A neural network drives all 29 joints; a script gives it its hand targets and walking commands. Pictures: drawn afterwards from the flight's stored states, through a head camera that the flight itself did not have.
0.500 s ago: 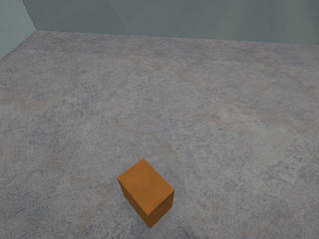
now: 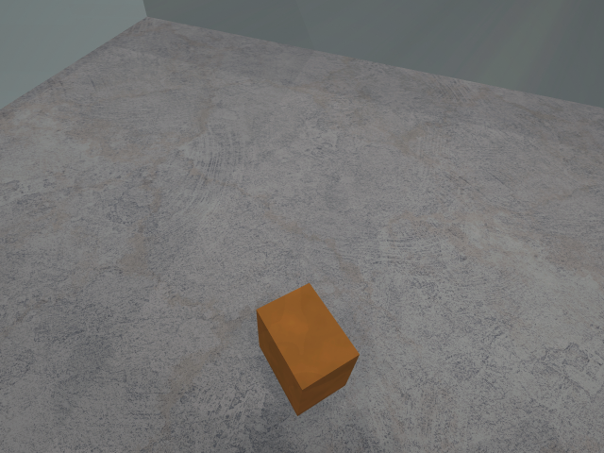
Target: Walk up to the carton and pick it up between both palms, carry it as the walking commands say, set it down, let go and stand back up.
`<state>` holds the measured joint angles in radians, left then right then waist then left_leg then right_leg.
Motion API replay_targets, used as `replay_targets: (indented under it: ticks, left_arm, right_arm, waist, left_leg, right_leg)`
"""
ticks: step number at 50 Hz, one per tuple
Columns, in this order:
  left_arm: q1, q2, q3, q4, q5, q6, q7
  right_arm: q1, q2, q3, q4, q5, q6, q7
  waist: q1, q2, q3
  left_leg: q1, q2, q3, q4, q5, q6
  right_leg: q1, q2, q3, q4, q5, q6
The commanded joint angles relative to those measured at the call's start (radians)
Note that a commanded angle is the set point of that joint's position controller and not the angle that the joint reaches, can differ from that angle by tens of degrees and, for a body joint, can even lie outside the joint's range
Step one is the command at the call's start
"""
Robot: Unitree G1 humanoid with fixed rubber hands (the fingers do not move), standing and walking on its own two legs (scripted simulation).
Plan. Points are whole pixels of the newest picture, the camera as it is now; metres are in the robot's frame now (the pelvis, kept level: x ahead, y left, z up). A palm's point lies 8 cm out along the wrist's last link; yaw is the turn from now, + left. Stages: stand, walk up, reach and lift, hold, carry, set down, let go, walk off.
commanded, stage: walk up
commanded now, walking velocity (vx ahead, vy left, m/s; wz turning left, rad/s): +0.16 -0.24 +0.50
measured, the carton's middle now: (303, 349) +0.51 -0.02 -0.62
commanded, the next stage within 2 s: none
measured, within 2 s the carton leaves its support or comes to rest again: neither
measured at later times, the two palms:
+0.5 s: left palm out of the picture +0.16 +0.17 -0.12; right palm out of the picture +0.09 -0.36 -0.12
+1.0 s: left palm out of the picture +0.05 +0.09 -0.13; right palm (530, 369) +0.28 -0.35 -0.11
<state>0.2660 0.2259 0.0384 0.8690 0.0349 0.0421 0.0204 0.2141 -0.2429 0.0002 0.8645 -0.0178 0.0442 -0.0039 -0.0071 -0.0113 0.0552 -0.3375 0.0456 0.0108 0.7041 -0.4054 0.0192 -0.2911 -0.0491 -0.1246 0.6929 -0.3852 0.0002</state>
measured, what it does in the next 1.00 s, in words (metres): steps to the right, turning left: right foot, then left foot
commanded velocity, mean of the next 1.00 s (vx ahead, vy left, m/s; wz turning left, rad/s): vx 0.09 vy -0.24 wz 0.42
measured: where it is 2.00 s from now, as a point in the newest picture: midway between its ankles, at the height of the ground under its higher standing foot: outside the picture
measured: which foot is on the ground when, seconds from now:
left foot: down 0.00-0.48, up 0.50-0.94, down 0.96-1.00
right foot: up 0.00-0.46, down 0.48-0.96, up 0.98-1.00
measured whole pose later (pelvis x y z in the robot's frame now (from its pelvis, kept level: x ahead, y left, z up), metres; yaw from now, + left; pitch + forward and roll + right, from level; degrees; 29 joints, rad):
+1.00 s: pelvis +0.11 -0.14 +0.01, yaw +24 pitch +1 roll -3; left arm 0.28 0.21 0.04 0.87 0.04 0.07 0.01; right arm 0.19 -0.24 0.00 0.91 -0.02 0.05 -0.05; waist -0.01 0.00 0.06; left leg -0.30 0.03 -0.03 0.66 -0.38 0.01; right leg -0.29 -0.01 -0.32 0.62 -0.35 -0.07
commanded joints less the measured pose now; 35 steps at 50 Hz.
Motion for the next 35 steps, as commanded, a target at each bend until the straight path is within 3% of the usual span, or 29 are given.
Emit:
replay_targets:
  ticks: [1, 2, 3, 4, 5, 7, 11, 14, 16, 18, 21, 22, 23, 24, 25, 26, 27, 28, 29, 33, 35]
  left_arm:
    - [-0.084, 0.085, 0.041, -0.178, 0.026, 0.013, -0.022]
    - [-0.102, 0.082, 0.034, -0.177, 0.014, 0.005, -0.030]
    - [-0.096, 0.091, 0.034, -0.165, 0.007, 0.006, -0.031]
    - [-0.071, 0.093, 0.033, -0.156, 0.007, 0.006, -0.036]
    - [-0.083, 0.094, 0.038, -0.152, 0.007, 0.009, -0.038]
    - [-0.088, 0.090, 0.036, -0.141, 0.008, 0.011, -0.038]
    - [-0.156, 0.062, 0.028, -0.140, 0.004, 0.018, -0.035]
    - [-0.214, 0.045, 0.020, -0.157, 0.001, 0.022, -0.034]
    - [-0.247, 0.045, 0.017, -0.170, -0.004, 0.017, -0.038]
    - [-0.245, 0.047, 0.013, -0.167, -0.010, 0.010, -0.041]
    - [-0.161, 0.072, 0.018, -0.122, -0.016, 0.003, -0.047]
    - [-0.105, 0.090, 0.024, -0.090, -0.016, 0.001, -0.046]
    - [-0.027, 0.121, 0.034, -0.053, -0.012, -0.001, -0.041]
    - [0.041, 0.195, 0.052, -0.027, 0.006, -0.004, -0.031]
    - [0.035, 0.264, 0.062, -0.034, 0.012, -0.004, -0.023]
    - [0.001, 0.272, 0.056, -0.053, 0.006, -0.002, -0.019]
    - [-0.016, 0.227, 0.045, -0.061, -0.004, -0.003, -0.016]
    - [-0.049, 0.184, 0.041, -0.072, -0.004, -0.009, -0.014]
    - [-0.078, 0.160, 0.037, -0.081, -0.003, -0.013, -0.009]
    - [-0.095, 0.099, 0.025, -0.079, -0.006, -0.024, 0.002]
    - [-0.075, 0.098, 0.024, -0.076, 0.000, -0.028, 0.002]
  right_arm:
    - [0.300, -0.307, -0.115, 0.031, -0.035, -0.020, -0.046]
    - [0.237, -0.257, -0.109, 0.030, -0.016, -0.022, -0.048]
    - [0.186, -0.237, -0.109, 0.016, -0.003, -0.026, -0.048]
    - [0.168, -0.203, -0.103, 0.016, -0.001, -0.032, -0.050]
    - [0.182, -0.187, -0.099, 0.022, -0.005, -0.037, -0.050]
    - [0.220, -0.184, -0.097, 0.037, -0.009, -0.045, -0.053]
    - [0.297, -0.178, -0.096, 0.059, -0.014, -0.056, -0.058]
    - [0.330, -0.187, -0.102, 0.068, -0.025, -0.053, -0.070]
    - [0.327, -0.202, -0.111, 0.068, -0.028, -0.049, -0.077]
    - [0.295, -0.212, -0.117, 0.063, -0.027, -0.047, -0.079]
    - [0.212, -0.235, -0.125, 0.029, -0.017, -0.038, -0.079]
    - [0.180, -0.236, -0.124, 0.011, -0.010, -0.032, -0.078]
    - [0.161, -0.211, -0.118, -0.001, -0.006, -0.030, -0.078]
    - [0.182, -0.129, -0.097, -0.006, -0.014, -0.033, -0.073]
    - [0.205, -0.090, -0.081, -0.019, -0.014, -0.023, -0.072]
    - [0.182, -0.116, -0.090, -0.025, -0.012, -0.012, -0.069]
    - [0.176, -0.132, -0.104, -0.021, -0.018, -0.006, -0.062]
    - [0.149, -0.150, -0.109, -0.004, -0.015, -0.003, -0.053]
    - [0.133, -0.152, -0.106, -0.005, -0.011, -0.002, -0.043]
    - [0.137, -0.109, -0.100, 0.015, -0.016, 0.021, -0.033]
    - [0.119, -0.092, -0.088, 0.020, -0.010, 0.029, -0.030]
  waist:
    - [-0.082, 0.349, 0.031]
    - [-0.072, 0.221, 0.030]
    - [-0.053, 0.191, 0.045]
    - [-0.033, 0.184, 0.040]
    - [-0.032, 0.160, 0.030]
    - [-0.038, 0.176, -0.034]
    - [-0.052, 0.187, -0.073]
    - [-0.074, 0.186, -0.058]
    - [-0.080, 0.190, -0.057]
    - [-0.070, 0.221, -0.064]
    - [-0.020, 0.233, -0.094]
    - [0.012, 0.202, -0.115]
    - [0.056, 0.130, -0.142]
    - [0.092, -0.116, -0.165]
    - [0.081, -0.301, -0.174]
    - [0.072, -0.244, -0.128]
    - [0.051, -0.188, -0.101]
    - [0.031, -0.172, -0.073]
    - [0.019, -0.202, -0.071]
    - [-0.015, -0.091, -0.042]
    - [-0.007, -0.109, -0.028]
  left_leg:
    - [0.219, 0.391, -0.830, -0.597, -0.044, 0.109]
    - [0.174, 0.350, -0.741, -0.585, -0.095, 0.122]
    - [0.119, 0.331, -0.697, -0.563, -0.096, 0.117]
    - [0.143, 0.297, -0.639, -0.520, 0.004, 0.105]
    - [0.152, 0.260, -0.557, -0.474, 0.148, 0.092]
    - [0.222, 0.230, -0.481, -0.417, 0.380, 0.093]
    - [0.295, 0.229, -0.441, -0.343, 0.734, 0.124]
    - [0.312, 0.257, -0.470, -0.321, 0.816, 0.166]
    - [0.301, 0.274, -0.485, -0.313, 0.800, 0.181]
    - [0.259, 0.261, -0.475, -0.293, 0.762, 0.163]
    - [0.103, 0.211, -0.440, -0.270, 0.600, 0.090]
    - [0.031, 0.172, -0.397, -0.232, 0.495, 0.057]
    - [-0.053, 0.116, -0.351, -0.147, 0.334, 0.031]
    - [-0.184, -0.020, -0.217, 0.046, 0.006, 0.001]
    - [-0.289, -0.095, -0.092, 0.266, -0.228, -0.030]
    - [-0.334, -0.069, -0.066, 0.414, -0.250, -0.037]
    - [-0.298, -0.026, -0.069, 0.488, -0.186, -0.047]
    - [-0.270, -0.017, -0.069, 0.507, -0.120, -0.046]
    - [-0.268, -0.020, -0.044, 0.532, -0.093, -0.045]
    - [-0.206, -0.008, -0.005, 0.591, -0.013, -0.060]
    - [-0.204, -0.003, 0.012, 0.518, 0.005, -0.057]
  right_leg:
    - [-0.476, 0.041, 0.178, 0.514, -0.127, 0.035]
    - [-0.441, 0.000, 0.205, 0.488, -0.002, 0.043]
    - [-0.413, -0.015, 0.210, 0.478, 0.050, 0.051]
    - [-0.381, -0.021, 0.204, 0.462, 0.076, 0.056]
    - [-0.366, -0.024, 0.188, 0.452, 0.087, 0.061]
    - [-0.359, -0.010, 0.146, 0.439, 0.113, 0.063]
    - [-0.387, -0.004, 0.128, 0.404, 0.133, 0.065]
    - [-0.436, -0.008, 0.132, 0.355, 0.108, 0.064]
    - [-0.422, -0.025, 0.139, 0.290, 0.101, 0.061]
    - [-0.351, -0.036, 0.152, 0.185, 0.107, 0.049]
    - [-0.087, -0.036, 0.146, -0.034, 0.133, 0.033]
    - [0.050, -0.035, 0.130, -0.160, 0.181, 0.023]
    - [0.209, -0.053, 0.125, -0.280, 0.215, 0.007]
    - [0.349, -0.195, 0.227, -0.403, 0.180, -0.004]
    - [0.355, -0.357, 0.334, -0.420, 0.200, -0.016]
    - [0.287, -0.405, 0.362, -0.472, 0.079, -0.036]
    - [0.212, -0.380, 0.324, -0.483, 0.068, -0.017]
    - [0.149, -0.313, 0.276, -0.469, 0.096, -0.023]
    - [0.143, -0.275, 0.212, -0.455, 0.169, -0.063]
    - [0.077, -0.250, 0.096, -0.463, 0.331, -0.113]
    - [0.090, -0.230, 0.067, -0.476, 0.268, -0.118]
